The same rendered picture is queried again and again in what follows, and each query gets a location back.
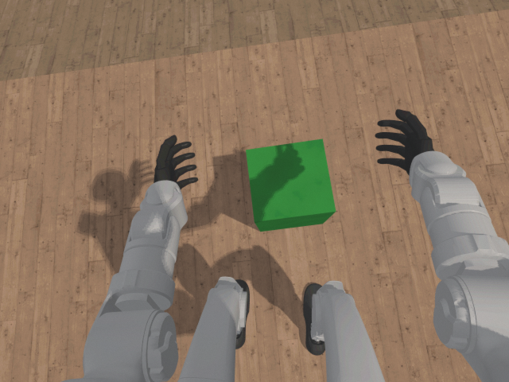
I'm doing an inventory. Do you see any robot right forearm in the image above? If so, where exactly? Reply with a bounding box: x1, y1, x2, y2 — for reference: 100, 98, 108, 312
409, 151, 509, 280

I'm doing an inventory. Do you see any left robot upper arm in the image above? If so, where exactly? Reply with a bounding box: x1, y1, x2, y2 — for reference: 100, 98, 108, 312
61, 309, 178, 382

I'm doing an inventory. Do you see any right robot thigh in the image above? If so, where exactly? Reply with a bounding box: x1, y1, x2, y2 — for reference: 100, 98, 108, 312
312, 289, 385, 382

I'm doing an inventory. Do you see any right robot foot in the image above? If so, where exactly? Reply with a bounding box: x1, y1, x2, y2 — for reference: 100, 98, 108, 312
303, 283, 325, 356

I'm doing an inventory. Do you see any right robot upper arm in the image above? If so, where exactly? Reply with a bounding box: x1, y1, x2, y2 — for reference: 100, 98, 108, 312
433, 275, 509, 382

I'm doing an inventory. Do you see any robot left hand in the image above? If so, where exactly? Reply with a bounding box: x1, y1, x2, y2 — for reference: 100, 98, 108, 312
153, 135, 198, 189

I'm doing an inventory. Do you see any carton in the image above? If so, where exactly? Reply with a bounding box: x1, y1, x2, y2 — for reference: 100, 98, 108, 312
246, 139, 336, 232

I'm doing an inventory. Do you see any robot left forearm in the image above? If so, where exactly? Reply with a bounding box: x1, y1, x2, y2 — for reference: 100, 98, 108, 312
83, 180, 188, 368

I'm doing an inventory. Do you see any robot right hand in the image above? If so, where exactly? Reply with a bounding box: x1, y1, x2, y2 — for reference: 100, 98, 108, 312
375, 109, 434, 176

